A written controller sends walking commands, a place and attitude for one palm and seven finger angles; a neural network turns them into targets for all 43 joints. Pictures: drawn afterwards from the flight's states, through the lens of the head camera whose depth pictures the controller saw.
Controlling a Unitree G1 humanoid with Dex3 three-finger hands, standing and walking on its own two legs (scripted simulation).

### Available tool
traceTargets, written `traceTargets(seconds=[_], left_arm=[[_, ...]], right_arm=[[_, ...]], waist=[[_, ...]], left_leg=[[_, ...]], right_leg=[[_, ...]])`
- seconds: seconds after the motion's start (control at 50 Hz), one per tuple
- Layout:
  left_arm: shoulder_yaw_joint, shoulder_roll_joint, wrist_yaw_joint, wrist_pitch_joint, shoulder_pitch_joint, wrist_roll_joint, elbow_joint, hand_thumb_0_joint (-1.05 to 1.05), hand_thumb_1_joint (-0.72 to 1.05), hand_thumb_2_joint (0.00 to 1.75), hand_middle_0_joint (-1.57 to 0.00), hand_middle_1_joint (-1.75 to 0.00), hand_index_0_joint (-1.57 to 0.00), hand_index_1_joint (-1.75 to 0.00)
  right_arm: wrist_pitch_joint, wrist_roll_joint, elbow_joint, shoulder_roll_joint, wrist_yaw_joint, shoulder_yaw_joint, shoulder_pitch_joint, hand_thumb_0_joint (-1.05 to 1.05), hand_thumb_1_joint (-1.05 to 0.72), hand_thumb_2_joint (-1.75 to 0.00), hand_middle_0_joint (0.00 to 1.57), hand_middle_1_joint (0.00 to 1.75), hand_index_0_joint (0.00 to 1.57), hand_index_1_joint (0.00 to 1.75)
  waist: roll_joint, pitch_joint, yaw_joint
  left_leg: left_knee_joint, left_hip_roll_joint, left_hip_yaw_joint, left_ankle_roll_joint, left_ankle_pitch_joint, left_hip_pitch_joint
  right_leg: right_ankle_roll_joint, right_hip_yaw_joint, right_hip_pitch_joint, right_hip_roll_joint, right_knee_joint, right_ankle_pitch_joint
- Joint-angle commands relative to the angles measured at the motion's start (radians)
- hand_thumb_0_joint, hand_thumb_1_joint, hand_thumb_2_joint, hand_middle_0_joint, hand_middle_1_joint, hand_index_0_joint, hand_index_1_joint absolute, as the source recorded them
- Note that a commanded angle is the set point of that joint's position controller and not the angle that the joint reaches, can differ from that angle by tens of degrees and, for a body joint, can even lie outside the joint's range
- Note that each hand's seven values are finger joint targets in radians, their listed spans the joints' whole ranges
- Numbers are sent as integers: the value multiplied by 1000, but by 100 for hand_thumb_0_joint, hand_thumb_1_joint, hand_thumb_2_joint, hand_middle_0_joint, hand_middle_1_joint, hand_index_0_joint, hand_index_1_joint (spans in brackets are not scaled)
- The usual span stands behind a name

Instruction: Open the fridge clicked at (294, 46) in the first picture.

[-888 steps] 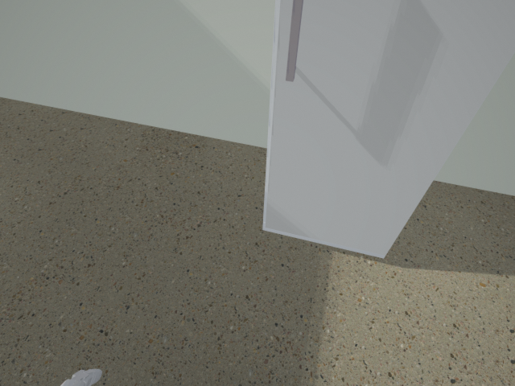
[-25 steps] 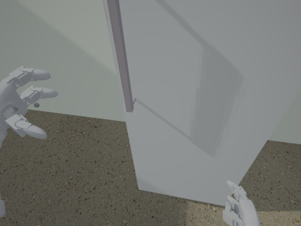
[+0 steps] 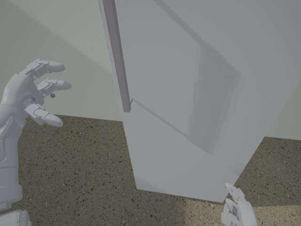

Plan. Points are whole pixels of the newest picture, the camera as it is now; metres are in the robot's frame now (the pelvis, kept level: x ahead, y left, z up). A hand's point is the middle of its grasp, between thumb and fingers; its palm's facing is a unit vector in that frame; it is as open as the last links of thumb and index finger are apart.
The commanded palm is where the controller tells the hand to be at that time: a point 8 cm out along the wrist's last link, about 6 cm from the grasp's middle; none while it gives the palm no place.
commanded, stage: move the hooked fingers beside the handle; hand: left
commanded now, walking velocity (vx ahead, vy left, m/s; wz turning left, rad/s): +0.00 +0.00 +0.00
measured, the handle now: (120, 50) +0.47 +0.12 +0.27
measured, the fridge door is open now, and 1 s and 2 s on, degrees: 0 0 0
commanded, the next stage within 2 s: feel for the door with the fingertips in 2.00 s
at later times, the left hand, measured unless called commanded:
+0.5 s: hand (70, 87) +0.36 +0.23 +0.22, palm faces -0.02 -1.00 -0.06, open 14.0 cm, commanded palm +0.33 +0.27 +0.23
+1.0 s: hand (87, 78) +0.41 +0.20 +0.22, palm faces -0.03 -1.00 -0.04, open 14.0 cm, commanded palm +0.39 +0.25 +0.23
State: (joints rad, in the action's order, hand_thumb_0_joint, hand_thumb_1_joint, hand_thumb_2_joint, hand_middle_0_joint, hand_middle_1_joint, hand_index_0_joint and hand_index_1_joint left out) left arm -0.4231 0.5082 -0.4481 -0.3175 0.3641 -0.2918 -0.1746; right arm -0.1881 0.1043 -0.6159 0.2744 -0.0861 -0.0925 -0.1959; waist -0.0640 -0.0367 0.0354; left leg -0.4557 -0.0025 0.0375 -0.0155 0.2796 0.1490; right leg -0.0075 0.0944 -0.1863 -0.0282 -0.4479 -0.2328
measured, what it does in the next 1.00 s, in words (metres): stands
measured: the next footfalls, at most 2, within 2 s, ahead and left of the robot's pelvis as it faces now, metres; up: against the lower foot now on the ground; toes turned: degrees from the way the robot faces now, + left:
none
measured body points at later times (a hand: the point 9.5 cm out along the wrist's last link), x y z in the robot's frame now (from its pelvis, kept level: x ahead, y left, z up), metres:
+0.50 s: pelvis +0.00 +0.00 +0.00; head -0.01 -0.02 +0.45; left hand +0.36 +0.28 +0.23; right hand +0.18 -0.23 -0.08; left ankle -0.02 +0.11 -0.74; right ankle +0.01 -0.11 -0.74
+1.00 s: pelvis +0.00 +0.00 +0.00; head +0.00 -0.02 +0.45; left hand +0.41 +0.26 +0.22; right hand +0.15 -0.25 -0.09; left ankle -0.02 +0.11 -0.74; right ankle +0.01 -0.11 -0.74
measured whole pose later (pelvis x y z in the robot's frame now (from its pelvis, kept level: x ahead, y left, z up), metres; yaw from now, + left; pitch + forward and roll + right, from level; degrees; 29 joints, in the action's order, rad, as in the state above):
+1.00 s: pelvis +0.00 +0.00 +0.00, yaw -1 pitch +1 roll +0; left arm -0.30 0.46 -0.31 -0.25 0.67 -0.21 -0.55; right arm -0.11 0.10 -0.65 0.27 -0.10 -0.06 -0.24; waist -0.05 -0.03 -0.01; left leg -0.43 -0.01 0.05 -0.01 0.27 0.18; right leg -0.01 0.08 -0.22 -0.02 -0.42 -0.22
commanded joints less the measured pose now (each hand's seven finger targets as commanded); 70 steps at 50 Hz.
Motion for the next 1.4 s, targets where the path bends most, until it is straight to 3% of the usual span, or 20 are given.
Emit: traceTargets(seconds=[0.0, 0.14, 0.22, 0.28, 0.38, 0.52, 0.6, 0.62, 0.66, 0.76, 0.82, 0.98, 1.02, 1.06, 1.1, 1.2, 1.24, 1.28, 1.32, 1.38], left_arm=[[-93, 272, 22, 43, 325, -23, 211, 0, -50, 30, -30, -120, -30, -120], [-43, 236, 57, 45, 423, -10, 248, 0, -50, 30, -30, -120, -30, -120], [-71, 272, 68, 52, 418, -4, 174, 0, -50, 30, -30, -120, -30, -120], [-14, 224, 67, 54, 491, 3, 153, 0, -50, 30, -30, -120, -30, -120], [21, 216, 72, 59, 577, 12, 53, 0, -50, 30, -30, -120, -30, -120], [-23, 261, 87, 101, 574, 22, 8, 0, -50, 30, -30, -120, -30, -120], [27, 205, 89, 99, 615, 24, -14, 0, -50, 30, -30, -120, -30, -120], [18, 223, 93, 99, 604, 27, -36, 0, -50, 30, -30, -120, -30, -120], [37, 209, 101, 102, 670, 30, -13, 0, -50, 30, -30, -120, -30, -120], [47, 188, 122, 120, 704, 32, -12, 0, -50, 30, -30, -120, -30, -120], [7, 241, 134, 116, 679, 43, -110, 0, -50, 30, -30, -120, -30, -120], [71, 197, 139, 159, 842, 56, -179, 0, -50, 30, -30, -120, -30, -120], [41, 233, 140, 171, 813, 56, -229, 0, -50, 30, -30, -120, -30, -120], [78, 194, 138, 187, 872, 61, -202, 0, -50, 30, -30, -120, -30, -120], [107, 156, 144, 185, 878, 62, -265, 0, -50, 30, -30, -120, -30, -120], [91, 171, 168, 201, 927, 72, -302, 0, -50, 30, -30, -120, -30, -120], [24, 237, 178, 218, 869, 78, -267, 0, -50, 30, -30, -120, -30, -120], [27, 222, 173, 228, 841, 77, -216, 0, -50, 30, -30, -120, -30, -120], [9, 232, 170, 214, 743, 77, -253, 0, -50, 30, -30, -120, -30, -120], [35, 205, 161, 187, 754, 75, -244, 0, -50, 30, -30, -120, -30, -120]], right_arm=[[-44, 0, 178, 109, -2, 50, 150, 0, -90, -90, 20, 30, 20, 30], [-31, -3, 173, 103, -11, 52, 151, 0, -90, -90, 20, 30, 20, 30], [-26, -6, 155, 108, -16, 56, 136, 0, -90, -90, 20, 30, 20, 30], [-20, -2, 155, 104, -20, 53, 138, 0, -90, -90, 20, 30, 20, 30], [-7, 0, 141, 112, -26, 55, 125, 0, -90, -90, 20, 30, 20, 30], [3, -7, 142, 112, -18, 63, 104, 0, -90, -90, 20, 30, 20, 30], [7, -3, 146, 112, -18, 63, 98, 0, -90, -90, 20, 30, 20, 30], [11, -3, 137, 117, -17, 66, 90, 0, -90, -90, 20, 30, 20, 30], [13, -2, 139, 115, -20, 66, 91, 0, -90, -90, 20, 30, 20, 30], [12, -9, 131, 114, -20, 68, 81, 0, -90, -90, 20, 30, 20, 30], [26, -10, 110, 124, -22, 75, 58, 0, -90, -90, 20, 30, 20, 30], [30, -9, 101, 119, -28, 77, 31, 0, -90, -90, 20, 30, 20, 30], [33, -13, 92, 128, -28, 80, 13, 0, -90, -90, 20, 30, 20, 30], [30, -11, 93, 123, -27, 80, 12, 0, -90, -90, 20, 30, 20, 30], [31, -10, 81, 123, -26, 81, -1, 0, -90, -90, 20, 30, 20, 30], [36, -15, 68, 128, -22, 88, -26, 0, -90, -90, 20, 30, 20, 30], [40, -21, 85, 131, -16, 90, -25, 0, -90, -90, 20, 30, 20, 30], [40, -20, 97, 125, -9, 90, -18, 0, -90, -90, 20, 30, 20, 30], [49, -19, 102, 130, -5, 92, -18, 0, -90, -90, 20, 30, 20, 30], [55, -10, 109, 130, -6, 91, -8, 0, -90, -90, 20, 30, 20, 30]], waist=[[-12, -211, 14], [-9, -239, -1], [18, -224, 4], [-24, -219, -14], [10, -205, -31], [27, -272, -13], [-1, -244, -26], [37, -236, -24], [-8, -247, -34], [9, -287, -34], [49, -256, -28], [6, -279, -62], [60, -288, -49], [-7, -305, -60], [24, -273, -71], [23, -294, -68], [51, -356, -36], [30, -370, -31], [64, -323, -17], [50, -265, -34]], left_leg=[[49, -5, -56, -5, -297, -63], [48, -6, -54, -9, -300, -88], [47, -7, -57, -10, -291, -70], [51, -5, -56, -8, -281, -77], [53, -4, -59, -12, -230, -60], [46, -10, -51, -13, -317, -65], [52, -9, -51, -10, -299, -62], [52, -13, -50, -13, -297, -56], [56, -11, -51, -11, -288, -67], [54, -10, -51, -13, -322, -82], [58, -16, -44, -16, -299, -53], [54, -14, -44, -18, -289, -75], [56, -17, -44, -21, -295, -56], [52, -14, -40, -19, -326, -78], [53, -17, -44, -17, -309, -71], [54, -18, -47, -15, -320, -69], [56, -17, -43, -19, -374, -69], [53, -18, -35, -18, -420, -78], [59, -21, -30, -20, -415, -50], [70, -21, -24, -21, -349, -34]], right_leg=[[-15, -21, 50, 5, 25, 266], [-14, -30, 46, 6, 32, 263], [-16, -35, 58, 5, 42, 263], [-17, -32, 39, 4, 38, 255], [-16, -38, 20, 3, 51, 213], [-21, -46, 88, -2, 41, 308], [-21, -42, 53, -1, 38, 293], [-21, -44, 59, -1, 47, 289], [-22, -46, 49, 0, 47, 276], [-23, -48, 72, 0, 41, 310], [-21, -52, 71, 0, 53, 294], [-23, -58, 50, 2, 54, 293], [-22, -58, 74, 2, 55, 299], [-24, -62, 71, -1, 49, 336], [-24, -54, 39, 3, 49, 313], [-26, -55, 44, 4, 47, 318], [-27, -61, 118, 2, 35, 376], [-27, -61, 143, -1, 26, 430], [-26, -58, 144, -2, 31, 424], [-22, -59, 99, 2, 42, 375]])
